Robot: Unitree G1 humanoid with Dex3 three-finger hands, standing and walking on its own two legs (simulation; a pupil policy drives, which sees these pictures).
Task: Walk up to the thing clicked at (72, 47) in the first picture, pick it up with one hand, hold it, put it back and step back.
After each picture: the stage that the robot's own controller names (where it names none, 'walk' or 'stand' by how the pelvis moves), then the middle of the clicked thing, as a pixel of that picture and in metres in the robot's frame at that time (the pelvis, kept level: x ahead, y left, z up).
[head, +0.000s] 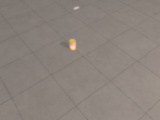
stand; (72, 44) +1.36 +0.11 -0.72
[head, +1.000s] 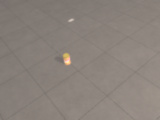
walk; (66, 59) +1.22 +0.27 -0.71
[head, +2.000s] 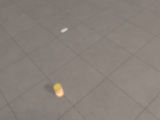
walk; (58, 90) +0.73 +0.30 -0.71
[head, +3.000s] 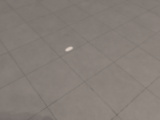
walk; out of the picture +0.44 +0.16 -0.70
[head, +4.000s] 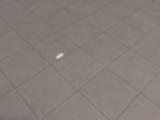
stand; out of the picture +0.34 +0.18 -0.72
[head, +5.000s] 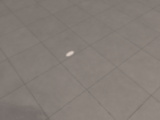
stand; out of the picture +0.33 +0.16 -0.72
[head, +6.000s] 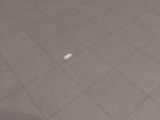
stand; out of the picture +0.34 +0.17 -0.73
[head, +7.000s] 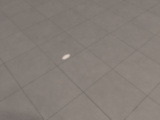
stand; out of the picture +0.33 +0.18 -0.73
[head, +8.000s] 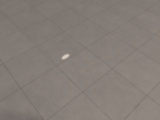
stand; out of the picture +0.33 +0.19 -0.73
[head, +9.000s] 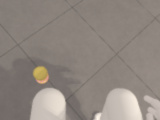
go down; (41, 75) +0.40 +0.18 -0.40
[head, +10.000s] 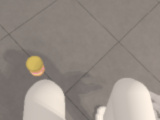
go down; (36, 66) +0.42 +0.19 -0.31
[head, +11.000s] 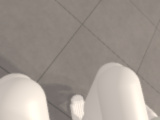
close in; out of the picture +0.41 +0.22 -0.23
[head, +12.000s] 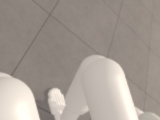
close; out of the picture +0.41 +0.25 -0.23
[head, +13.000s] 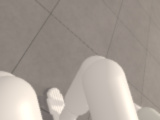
lift; out of the picture +0.41 +0.25 -0.23
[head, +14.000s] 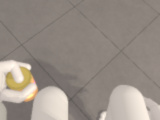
lift; (23, 85) +0.31 +0.21 -0.07
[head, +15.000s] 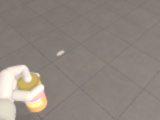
hold; (33, 93) +0.32 +0.17 +0.03
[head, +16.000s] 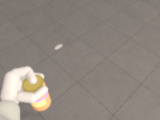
hold; (37, 93) +0.32 +0.17 -0.01
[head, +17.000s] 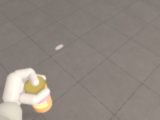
crouch; (39, 95) +0.32 +0.16 -0.01
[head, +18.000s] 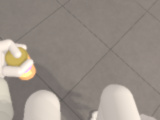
crouch; (21, 64) +0.40 +0.19 -0.12
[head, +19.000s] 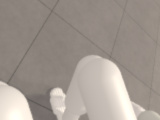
lower; out of the picture +0.42 +0.24 -0.23
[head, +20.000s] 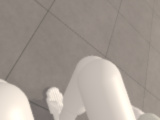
lower; out of the picture +0.42 +0.25 -0.23
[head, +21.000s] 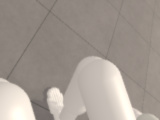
lower; out of the picture +0.42 +0.25 -0.23
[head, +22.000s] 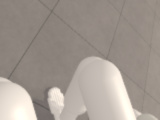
lower; out of the picture +0.42 +0.25 -0.24
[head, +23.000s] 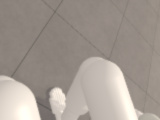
loosen; out of the picture +0.41 +0.24 -0.24
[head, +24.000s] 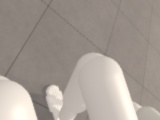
withdraw; out of the picture +0.40 +0.24 -0.23
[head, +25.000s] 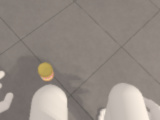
walk; (46, 72) +0.42 +0.17 -0.36
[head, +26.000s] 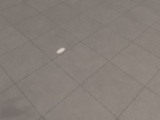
stand; out of the picture +0.34 +0.15 -0.66
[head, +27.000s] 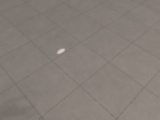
stand; out of the picture +0.34 +0.16 -0.67
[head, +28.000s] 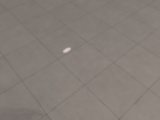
stand; out of the picture +0.34 +0.15 -0.70
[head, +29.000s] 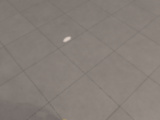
walk; out of the picture +0.37 +0.14 -0.71
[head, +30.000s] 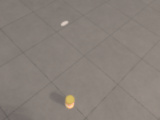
walk; (69, 101) +0.50 +0.04 -0.71
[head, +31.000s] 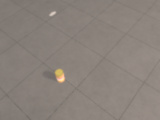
walk; (60, 75) +0.75 +0.23 -0.68
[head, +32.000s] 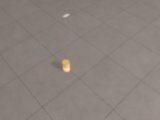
stand; (66, 65) +0.97 +0.18 -0.71
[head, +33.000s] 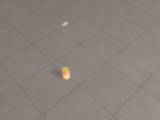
stand; (66, 73) +0.97 +0.17 -0.72
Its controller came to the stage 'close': yes
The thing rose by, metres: 0.70
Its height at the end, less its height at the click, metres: +0.00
